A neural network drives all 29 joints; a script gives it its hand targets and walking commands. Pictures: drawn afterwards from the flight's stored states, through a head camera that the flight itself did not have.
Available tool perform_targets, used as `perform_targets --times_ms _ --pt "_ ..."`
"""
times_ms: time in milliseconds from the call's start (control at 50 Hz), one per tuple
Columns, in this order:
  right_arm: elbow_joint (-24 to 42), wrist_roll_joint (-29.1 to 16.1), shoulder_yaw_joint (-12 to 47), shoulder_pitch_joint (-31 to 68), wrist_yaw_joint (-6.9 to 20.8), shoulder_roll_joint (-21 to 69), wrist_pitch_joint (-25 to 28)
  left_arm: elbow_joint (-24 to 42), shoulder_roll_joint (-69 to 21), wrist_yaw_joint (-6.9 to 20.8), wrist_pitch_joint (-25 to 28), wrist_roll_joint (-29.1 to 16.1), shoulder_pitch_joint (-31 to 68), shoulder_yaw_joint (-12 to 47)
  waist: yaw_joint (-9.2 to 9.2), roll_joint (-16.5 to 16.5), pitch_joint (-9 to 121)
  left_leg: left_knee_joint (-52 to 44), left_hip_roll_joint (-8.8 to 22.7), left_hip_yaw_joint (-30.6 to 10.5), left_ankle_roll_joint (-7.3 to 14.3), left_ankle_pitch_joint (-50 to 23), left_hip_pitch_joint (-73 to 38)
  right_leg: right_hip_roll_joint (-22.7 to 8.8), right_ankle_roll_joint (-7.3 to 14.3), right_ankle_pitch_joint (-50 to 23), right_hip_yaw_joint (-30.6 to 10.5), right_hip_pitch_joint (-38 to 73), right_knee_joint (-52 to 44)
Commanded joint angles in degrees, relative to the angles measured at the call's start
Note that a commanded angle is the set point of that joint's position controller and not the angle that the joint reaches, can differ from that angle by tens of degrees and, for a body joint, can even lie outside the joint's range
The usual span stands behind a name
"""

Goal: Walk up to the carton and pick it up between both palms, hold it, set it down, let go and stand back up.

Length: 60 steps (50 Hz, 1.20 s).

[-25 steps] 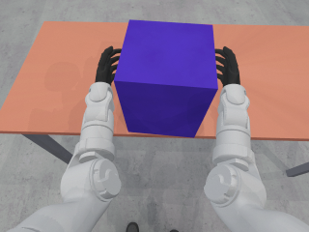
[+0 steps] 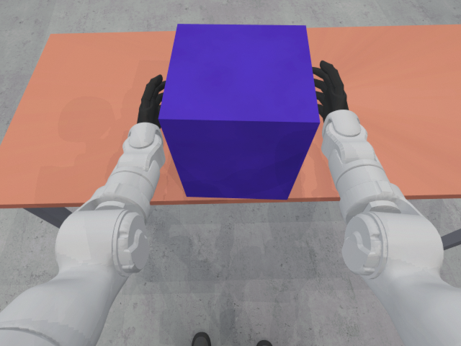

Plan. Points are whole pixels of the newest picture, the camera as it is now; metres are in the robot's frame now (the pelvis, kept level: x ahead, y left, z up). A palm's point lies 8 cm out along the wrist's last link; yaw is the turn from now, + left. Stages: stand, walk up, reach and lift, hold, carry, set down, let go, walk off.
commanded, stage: set down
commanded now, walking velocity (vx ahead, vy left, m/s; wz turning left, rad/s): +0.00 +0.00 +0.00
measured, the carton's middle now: (238, 121) +0.50 +0.00 +0.04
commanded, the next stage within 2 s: none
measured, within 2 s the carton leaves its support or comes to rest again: neither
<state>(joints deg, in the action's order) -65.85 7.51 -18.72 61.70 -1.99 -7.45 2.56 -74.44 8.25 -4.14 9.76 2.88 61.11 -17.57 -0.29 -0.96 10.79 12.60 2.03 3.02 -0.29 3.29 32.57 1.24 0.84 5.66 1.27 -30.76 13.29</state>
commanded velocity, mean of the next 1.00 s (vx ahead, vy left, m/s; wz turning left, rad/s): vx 0.00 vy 0.00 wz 0.00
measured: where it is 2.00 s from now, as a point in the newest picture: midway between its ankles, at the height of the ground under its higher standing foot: outside the picture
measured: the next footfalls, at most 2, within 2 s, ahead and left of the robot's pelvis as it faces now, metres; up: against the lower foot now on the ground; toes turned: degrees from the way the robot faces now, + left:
none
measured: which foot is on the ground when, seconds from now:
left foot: down 0.00-1.00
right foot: down 0.00-1.00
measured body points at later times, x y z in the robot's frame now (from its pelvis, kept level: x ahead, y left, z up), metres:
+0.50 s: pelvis -0.03 +0.01 -0.02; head +0.10 +0.01 +0.41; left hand +0.49 +0.22 +0.09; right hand +0.50 -0.20 +0.10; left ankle +0.00 +0.13 -0.74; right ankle -0.03 -0.10 -0.74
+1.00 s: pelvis -0.02 +0.00 -0.01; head +0.06 +0.00 +0.43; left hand +0.49 +0.23 +0.19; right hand +0.50 -0.21 +0.19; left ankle +0.00 +0.13 -0.74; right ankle -0.03 -0.10 -0.74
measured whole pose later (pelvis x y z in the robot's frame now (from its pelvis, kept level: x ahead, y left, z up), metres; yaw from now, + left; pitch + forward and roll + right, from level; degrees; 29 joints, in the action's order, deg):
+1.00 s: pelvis -0.02 +0.00 -0.01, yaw +0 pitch +24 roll -2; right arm -86.5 -28.3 11.2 81.4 1.4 -26.1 -2.7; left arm -82.7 23.2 -3.6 -0.7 -25.9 80.1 9.3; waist -1.9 -0.8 15.4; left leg 23.0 3.7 1.7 -1.2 6.3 40.8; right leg 2.6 0.9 6.6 2.2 -36.5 18.9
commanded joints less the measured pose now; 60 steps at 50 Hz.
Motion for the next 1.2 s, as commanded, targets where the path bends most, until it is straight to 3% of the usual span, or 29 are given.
perform_targets --times_ms 0,120,220,260,340,460,520,580,640,700,820,920,960,1040,1100,1180 --pt "-1.54 -9.65 10.58 28.43 -1.14 -6.50 4.58 1.88 11.83 -1.84 4.40 -6.74 29.57 5.59 -2.07 3.77 48.54 4.57 -1.32 -0.52 3.57 -15.42 -0.95 -1.39 -4.98 -45.03 -2.36 30.29 12.88" --pt "-5.43 -18.72 16.44 33.91 -0.85 -14.91 7.74 -2.09 15.48 -2.34 6.15 -13.29 34.38 11.72 -2.82 2.95 55.69 11.28 -0.35 -0.99 0.62 -23.81 -10.82 0.04 -5.66 -37.68 -0.54 15.44 11.18" --pt "-10.22 -23.45 19.48 36.14 0.54 -19.82 8.18 -2.78 14.75 -1.51 5.58 -18.61 37.81 19.09 -1.47 -0.64 54.79 16.17 1.15 -2.58 -2.79 -28.18 -24.61 1.32 -4.45 -23.00 1.49 -3.00 6.41" --pt "-12.42 -25.30 20.60 37.80 1.39 -21.78 8.10 -4.08 14.37 -1.16 5.05 -21.53 39.11 22.38 -0.79 -0.97 53.49 16.92 1.98 -3.45 -3.71 -26.57 -26.92 1.42 -4.15 -17.56 2.01 -7.92 5.38" --pt "-13.43 -28.17 21.78 39.90 3.06 -25.14 8.27 -2.33 14.73 -1.02 4.61 -24.67 41.28 26.41 -0.15 -2.11 55.30 18.57 2.36 -4.04 -4.75 -26.94 -30.76 2.09 -4.06 -13.17 2.77 -13.81 4.64" --pt "-15.12 -31.65 24.65 42.86 5.15 -26.58 6.67 -2.97 18.01 -0.39 2.86 -26.93 43.90 27.77 -1.32 -0.59 54.19 17.90 1.25 -3.13 -3.11 -19.03 -21.47 1.64 -5.43 -12.09 2.10 -8.88 7.69" --pt "-13.21 -33.48 25.63 44.78 5.88 -27.93 5.83 0.54 19.47 -0.72 1.73 -27.27 45.36 27.91 -1.77 -0.44 57.94 18.84 0.53 -2.44 -2.80 -21.11 -21.66 2.14 -5.69 -15.56 2.25 -7.08 9.15" --pt "-11.65 -34.10 27.14 45.69 5.82 -27.38 4.17 1.23 21.89 -0.54 -0.08 -26.77 45.82 25.27 -2.99 2.86 59.74 18.41 -0.43 -1.40 -1.54 -20.14 -16.34 2.11 -6.79 -19.63 1.79 -0.30 10.68" --pt "-13.29 -35.25 29.00 45.64 5.56 -27.01 2.43 0.27 22.67 -0.26 -1.73 -27.28 45.97 24.84 -2.91 4.05 57.30 17.01 -0.78 -1.30 -0.68 -17.29 -12.04 1.70 -7.49 -21.48 1.30 4.62 11.63" --pt "-9.53 -35.55 29.60 46.93 4.58 -26.92 1.26 1.81 23.84 -0.12 -3.38 -26.99 46.39 23.29 -3.12 5.81 58.26 16.04 -1.33 -0.59 0.23 -16.40 -8.27 1.50 -8.17 -26.12 0.74 11.04 12.57" --pt "-12.05 -35.99 30.18 45.96 3.37 -27.45 -2.02 0.91 24.22 0.53 -6.97 -27.56 46.42 23.84 -1.66 4.30 51.43 14.43 -0.69 -1.11 -0.85 -16.22 -12.57 1.37 -7.61 -24.83 1.27 11.82 9.82" --pt "-13.33 -35.83 28.68 46.00 3.22 -29.47 -3.47 -0.23 22.39 0.53 -8.92 -29.14 46.11 26.97 0.22 0.29 45.19 15.04 0.21 -2.21 -2.67 -17.83 -20.64 1.82 -5.84 -19.27 1.97 4.80 6.56" --pt "-13.51 -35.66 29.23 45.45 3.28 -28.52 -3.80 -1.87 21.56 0.67 -9.39 -29.29 44.85 26.79 0.44 0.97 43.33 15.36 0.22 -2.22 -2.78 -18.29 -20.49 1.75 -5.34 -19.69 1.63 5.42 6.16" --pt "-11.07 -35.79 29.04 46.12 3.14 -28.44 -3.93 1.36 22.64 0.44 -9.15 -29.14 45.74 26.19 -0.35 0.12 45.47 13.69 -0.40 -1.47 -2.37 -18.01 -18.52 1.83 -5.69 -22.37 1.55 10.74 6.68" --pt "-13.54 -36.37 29.65 45.14 3.31 -27.94 -4.87 0.21 22.68 0.33 -9.64 -28.66 44.60 25.84 -0.57 -0.33 43.01 13.07 -0.07 -1.56 -2.43 -16.97 -19.18 1.41 -5.31 -21.22 1.28 10.80 6.27" --pt "-11.06 -35.81 28.53 45.69 3.31 -27.93 -4.87 4.06 23.26 -0.18 -9.72 -28.39 45.55 24.69 -1.09 -0.03 44.38 13.12 -0.05 -1.65 -2.77 -18.71 -21.56 1.79 -5.14 -20.91 1.52 9.93 5.88"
